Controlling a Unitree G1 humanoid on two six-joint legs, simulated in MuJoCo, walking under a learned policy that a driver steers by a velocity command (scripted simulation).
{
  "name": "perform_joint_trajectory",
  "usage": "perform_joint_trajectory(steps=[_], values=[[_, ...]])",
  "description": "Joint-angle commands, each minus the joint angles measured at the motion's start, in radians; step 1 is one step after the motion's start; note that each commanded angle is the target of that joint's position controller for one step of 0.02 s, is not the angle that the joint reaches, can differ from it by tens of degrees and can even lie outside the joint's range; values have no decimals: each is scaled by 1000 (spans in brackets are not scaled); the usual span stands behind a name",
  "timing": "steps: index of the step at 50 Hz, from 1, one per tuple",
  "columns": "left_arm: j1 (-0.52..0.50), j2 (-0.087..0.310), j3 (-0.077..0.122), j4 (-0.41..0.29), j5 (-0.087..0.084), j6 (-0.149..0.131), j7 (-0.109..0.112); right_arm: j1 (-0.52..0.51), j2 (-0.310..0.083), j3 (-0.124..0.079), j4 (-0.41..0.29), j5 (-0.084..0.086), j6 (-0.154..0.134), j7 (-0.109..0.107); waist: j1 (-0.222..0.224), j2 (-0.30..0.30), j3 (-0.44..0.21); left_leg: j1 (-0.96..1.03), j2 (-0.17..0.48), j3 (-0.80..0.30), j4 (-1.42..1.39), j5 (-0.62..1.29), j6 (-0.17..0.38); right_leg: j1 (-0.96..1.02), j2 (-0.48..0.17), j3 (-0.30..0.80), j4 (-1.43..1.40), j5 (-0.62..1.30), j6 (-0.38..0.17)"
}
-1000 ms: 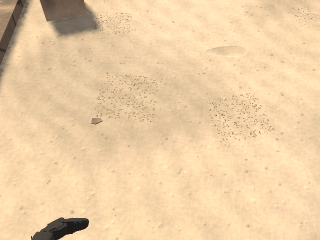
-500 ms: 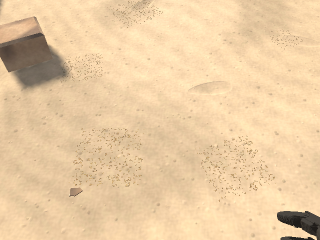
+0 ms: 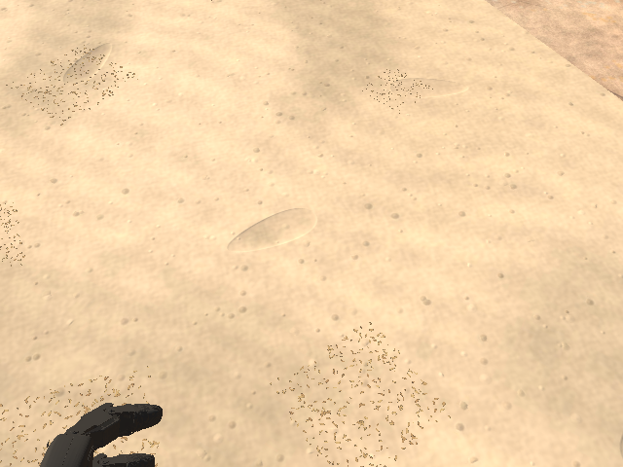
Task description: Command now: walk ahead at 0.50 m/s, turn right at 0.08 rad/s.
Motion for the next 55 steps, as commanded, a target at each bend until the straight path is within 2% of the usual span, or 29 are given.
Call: perform_joint_trajectory(steps=[1, 2, 3, 4, 6, 10, 15, 20, 22, 23, 25, 26, 27, 28, 29, 30, 31, 32, 33, 35, 38, 42, 47, 49, 50, 51, 52, 53, 55], values=[[416, 325, 105, 43, 14, 8, 19, 54, 6, 27, -115, -21, -35, -3, 172, -285, -371, -648, -61, -35, 740, -101, 34, 875, -380, 644, -112, -136, -259], [420, 228, 82, 42, 2, 7, 17, -5, -103, 3, -103, 0, -52, 3, 214, -180, -341, -766, -20, -154, 860, -156, 40, 837, -370, 715, -185, -266, -251], [355, 193, 67, 37, 0, 3, 16, -91, -143, -10, -131, 20, -60, 7, 200, -139, -198, -822, 26, -137, 867, -67, 54, 719, -333, 570, -202, -224, -210], [292, 167, 58, 31, 3, 1, 14, -132, -132, -8, -136, 12, -60, 3, 170, -73, -131, -790, 67, -116, 824, 23, 52, 592, -287, 460, -220, -129, -187], [212, 117, 46, 26, 20, -7, 9, -122, -108, -12, -126, -4, -40, 3, 107, -72, -66, -688, 114, -126, 746, 121, 39, 411, -233, 316, -284, 0, -164], [211, 135, 60, 67, 25, -38, 13, -133, -57, -6, -130, 0, 1, -1, 79, -49, -14, -675, 110, -155, 665, 237, 10, 306, -225, 157, -374, 107, -167], [231, 154, 63, 105, 24, -38, 31, -254, -38, -3, -168, -4, -6, 15, 117, -31, 27, -687, 77, -141, 397, 510, 15, 341, -190, -14, -396, 163, -112], [317, 182, 72, 157, 9, -14, 41, -410, -14, 11, -247, -2, -10, 45, 183, -8, 75, -735, 59, -74, 235, 507, 50, 497, -236, -79, -363, 206, -91], [330, 192, 76, 168, 2, 4, 45, -441, -20, 10, -281, -2, -10, 59, 182, -16, 77, -754, 44, -41, 208, 416, 72, 574, -259, -95, -307, 307, -78], [308, 201, 77, 164, 2, 16, 51, -433, -29, 5, -293, -5, -10, 66, 162, -29, 71, -721, 20, -12, 190, 367, 86, 585, -256, -116, -245, 481, -62], [285, 226, 83, 147, 3, 37, 71, -311, -75, -22, -282, -15, -9, 71, 92, -80, -31, -534, -66, 56, 192, 297, 117, 586, -233, -145, -26, 864, -25], [268, 224, 80, 136, 0, 43, 79, -162, -123, -49, -249, -16, -11, 63, 13, -67, -111, -328, -104, 54, 122, 385, 147, 514, -195, -166, 172, 860, 9], [281, 202, 69, 114, 9, 34, 83, -45, -201, -78, -231, -19, -5, 42, -42, 24, -204, -36, -4, -105, 99, 664, 204, 293, -137, -170, 459, 548, 67], [434, 57, 23, 77, 57, 6, 57, -83, -307, -86, -255, -31, 0, 27, 97, 296, -347, 379, 304, -571, 183, 1072, 419, -158, 56, -100, 858, -567, 141], [377, 160, 34, 91, 30, -19, 40, -31, -244, -74, -289, -31, 4, 26, -6, 144, -555, 420, 358, -742, 92, 993, 483, -192, 71, 121, 979, -610, 135], [253, 191, 46, 52, -11, -23, 36, -89, -200, -62, -293, -30, 6, 26, -15, 90, -420, 318, 303, -581, 61, 977, 425, -244, 15, 139, 946, -519, 116], [212, 173, 39, 36, -6, -20, 46, -149, -163, -55, -292, -11, 9, 22, 22, 22, -273, 156, 246, -479, 35, 909, 372, -268, -22, 112, 857, -441, 113], [202, 173, 43, 42, 10, -8, 58, -203, -136, -47, -304, -4, 17, 16, 57, -2, -180, 1, 211, -423, 0, 871, 344, -238, -45, 101, 795, -399, 122], [220, 181, 49, 38, 14, 10, 64, -232, -132, -45, -314, -17, 22, 12, 96, 21, -146, -131, 187, -394, -37, 854, 338, -160, -57, 106, 755, -368, 127], [266, 156, 47, 46, 21, 35, 70, -270, -146, -50, -320, -31, 25, 10, 138, 55, -129, -270, 153, -347, -68, 879, 334, -74, -44, 87, 667, -342, 147], [248, 127, 38, 43, 28, 46, 82, -264, -169, -59, -309, -25, 33, -6, 136, 76, -162, -303, 121, -311, -47, 912, 314, -53, -16, 81, 516, -258, 175], [159, 127, 37, 19, 20, 57, 76, -270, -171, -60, -312, -11, 69, -30, 109, 114, -177, -312, 83, -350, -34, 619, 258, -21, 11, 100, 359, -137, 182], [113, 134, 41, 1, 14, 44, 57, -251, -138, -43, -304, -21, 84, -29, 79, 169, -153, -253, 106, -428, 35, 523, 236, 46, 19, 94, 169, -165, 151], [152, 123, 44, 7, 18, 28, 50, -264, -108, -29, -304, -12, 84, -29, 115, 167, -139, -258, 72, -439, 93, 482, 188, 175, 11, 79, -69, -1, 106], [157, 164, 51, -1, 35, 23, 52, -222, -73, -17, -300, -23, 80, -28, 97, 107, -142, -307, 24, -408, 155, 347, 133, 271, -98, 168, -117, 149, 64], [124, 237, 64, -23, 53, 29, 59, -133, -40, -7, -297, -43, 72, -26, 22, -128, -146, -412, -107, -274, 308, -18, 70, 357, -281, 350, -109, 430, -45], [154, 180, 53, 6, 65, 34, 57, -170, -81, -16, -312, -40, 65, -28, 52, -249, -138, -483, -119, -201, 406, -188, 18, 323, -377, 499, -149, 431, -197], [165, 155, 46, 3, 53, 32, 53, -207, -142, -34, -307, -33, 66, -31, 92, -193, -126, -502, -91, -210, 538, -208, -10, 325, -363, 504, -157, 388, -224], [147, 158, 49, 7, 28, 35, 53, -221, -138, -45, -281, -21, 88, -36, 95, -114, -113, -537, -81, -209, 658, -162, -47, 339, -287, 385, -131, 347, -166]])
Velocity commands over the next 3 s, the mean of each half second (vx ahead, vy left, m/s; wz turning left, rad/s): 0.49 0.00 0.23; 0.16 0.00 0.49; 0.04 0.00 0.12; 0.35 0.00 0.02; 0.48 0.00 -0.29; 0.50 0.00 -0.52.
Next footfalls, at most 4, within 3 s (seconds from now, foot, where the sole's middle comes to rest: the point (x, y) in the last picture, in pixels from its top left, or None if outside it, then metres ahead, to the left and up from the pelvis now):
0.54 left None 0.44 0.15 -0.76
1.00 right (321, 417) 0.57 -0.04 -0.76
1.30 left None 0.40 0.18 -0.76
2.12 left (140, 358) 0.75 0.36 -0.76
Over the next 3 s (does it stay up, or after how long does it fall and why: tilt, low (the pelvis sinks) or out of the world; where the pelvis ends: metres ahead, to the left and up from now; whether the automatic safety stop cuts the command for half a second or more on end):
stays up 1.10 0.31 0.02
